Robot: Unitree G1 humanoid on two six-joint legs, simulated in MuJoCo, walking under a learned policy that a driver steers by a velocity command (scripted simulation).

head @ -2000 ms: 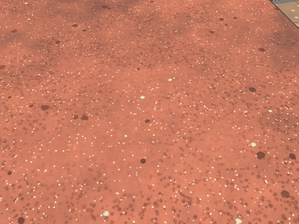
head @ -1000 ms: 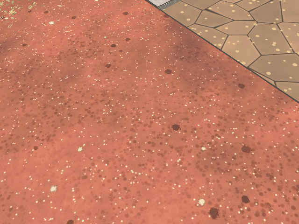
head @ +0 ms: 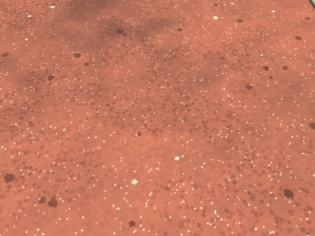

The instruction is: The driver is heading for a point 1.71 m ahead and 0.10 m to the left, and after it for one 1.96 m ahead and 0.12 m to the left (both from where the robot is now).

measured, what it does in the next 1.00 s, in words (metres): steps on the spot: left foot, then right foot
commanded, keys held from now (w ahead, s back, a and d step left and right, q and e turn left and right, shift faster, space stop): q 0.16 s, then no key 0.62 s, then w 0.22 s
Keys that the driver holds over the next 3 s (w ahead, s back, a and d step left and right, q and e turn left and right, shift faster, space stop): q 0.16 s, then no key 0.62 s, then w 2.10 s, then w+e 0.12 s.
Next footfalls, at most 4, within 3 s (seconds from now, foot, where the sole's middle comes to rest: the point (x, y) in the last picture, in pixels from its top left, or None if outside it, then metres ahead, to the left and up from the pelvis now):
0.10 left None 0.04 0.14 -0.78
0.52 right None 0.08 -0.09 -0.78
1.48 right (177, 232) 0.46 -0.01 -0.78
2.02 left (114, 176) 0.71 0.28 -0.78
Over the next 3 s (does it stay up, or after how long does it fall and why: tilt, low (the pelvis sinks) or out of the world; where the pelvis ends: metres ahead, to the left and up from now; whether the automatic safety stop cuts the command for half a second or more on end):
stays up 1.10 0.21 0.00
